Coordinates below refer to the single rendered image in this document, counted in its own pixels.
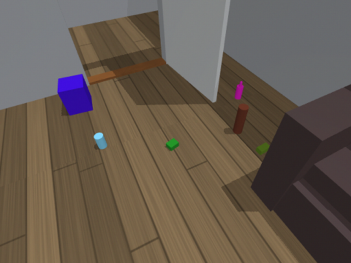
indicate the sofa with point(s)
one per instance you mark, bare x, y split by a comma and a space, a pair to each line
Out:
305, 176

